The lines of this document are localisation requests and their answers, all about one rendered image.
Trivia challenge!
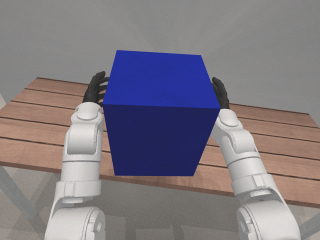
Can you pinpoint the left robot upper arm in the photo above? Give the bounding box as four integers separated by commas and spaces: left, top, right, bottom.
45, 206, 106, 240

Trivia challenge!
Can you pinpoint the right robot forearm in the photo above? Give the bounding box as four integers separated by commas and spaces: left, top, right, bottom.
210, 109, 301, 240

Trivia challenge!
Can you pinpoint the right robot upper arm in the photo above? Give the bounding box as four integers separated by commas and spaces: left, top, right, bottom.
236, 199, 300, 240

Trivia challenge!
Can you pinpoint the carton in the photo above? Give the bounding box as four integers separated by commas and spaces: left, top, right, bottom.
102, 50, 221, 177

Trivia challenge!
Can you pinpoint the right robot hand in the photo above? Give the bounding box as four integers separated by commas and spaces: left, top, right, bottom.
211, 77, 230, 110

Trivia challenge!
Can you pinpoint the left robot hand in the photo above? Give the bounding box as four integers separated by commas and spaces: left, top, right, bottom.
82, 71, 110, 107

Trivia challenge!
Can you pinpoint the table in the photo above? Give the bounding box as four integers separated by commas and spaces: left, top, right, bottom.
0, 77, 320, 240

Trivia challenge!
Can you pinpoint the left robot forearm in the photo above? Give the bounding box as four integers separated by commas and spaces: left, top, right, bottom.
44, 102, 104, 240

